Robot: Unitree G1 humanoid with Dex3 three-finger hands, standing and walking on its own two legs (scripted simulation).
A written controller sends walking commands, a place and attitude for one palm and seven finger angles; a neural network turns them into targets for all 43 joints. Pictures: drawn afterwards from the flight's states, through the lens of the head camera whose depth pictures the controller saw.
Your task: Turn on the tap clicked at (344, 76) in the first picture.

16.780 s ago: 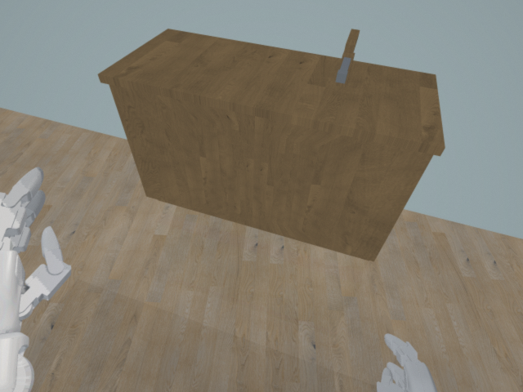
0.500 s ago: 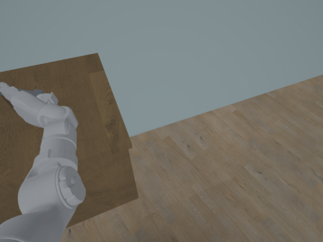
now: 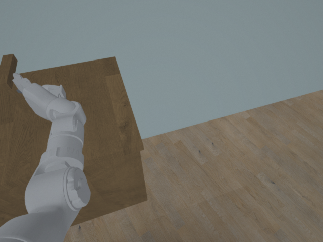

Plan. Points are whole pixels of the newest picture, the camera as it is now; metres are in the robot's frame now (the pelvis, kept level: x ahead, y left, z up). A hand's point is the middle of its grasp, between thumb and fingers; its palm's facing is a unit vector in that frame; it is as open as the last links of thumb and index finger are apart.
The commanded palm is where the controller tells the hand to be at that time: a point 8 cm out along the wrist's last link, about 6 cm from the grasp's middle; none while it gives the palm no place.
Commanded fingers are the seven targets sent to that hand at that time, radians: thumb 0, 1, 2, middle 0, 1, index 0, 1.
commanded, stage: lift the hand up off the lever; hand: left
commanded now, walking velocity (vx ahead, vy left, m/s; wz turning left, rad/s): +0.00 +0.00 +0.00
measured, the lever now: (58, 96) +0.51 +0.29 +0.06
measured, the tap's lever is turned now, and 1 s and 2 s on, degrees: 57 57 57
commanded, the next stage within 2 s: draw the hand back beside the body in 0.04 s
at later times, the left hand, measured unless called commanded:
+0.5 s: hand (50, 117) +0.38 +0.25 +0.12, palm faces +0.36 -0.91 -0.21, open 7.7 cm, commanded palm +0.34 +0.27 +0.15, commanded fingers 0.00 0.90 0.90 -0.17 -0.21 -0.17 -0.21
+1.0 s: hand (16, 154) +0.27 +0.25 +0.16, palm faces +0.33 -0.91 -0.25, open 7.5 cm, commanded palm +0.22 +0.29 +0.18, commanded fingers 0.00 0.90 0.90 -0.19 -0.28 -0.19 -0.28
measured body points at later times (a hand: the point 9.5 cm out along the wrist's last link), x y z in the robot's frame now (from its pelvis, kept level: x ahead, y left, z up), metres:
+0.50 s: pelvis +0.01 +0.01 +0.02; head +0.01 -0.01 +0.47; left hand +0.35 +0.29 +0.14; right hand +0.08 -0.26 -0.10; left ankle -0.03 +0.12 -0.72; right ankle -0.03 -0.08 -0.72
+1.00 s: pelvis -0.01 +0.02 +0.02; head -0.03 +0.00 +0.47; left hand +0.24 +0.30 +0.18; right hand +0.16 -0.20 -0.07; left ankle -0.03 +0.12 -0.72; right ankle -0.03 -0.08 -0.72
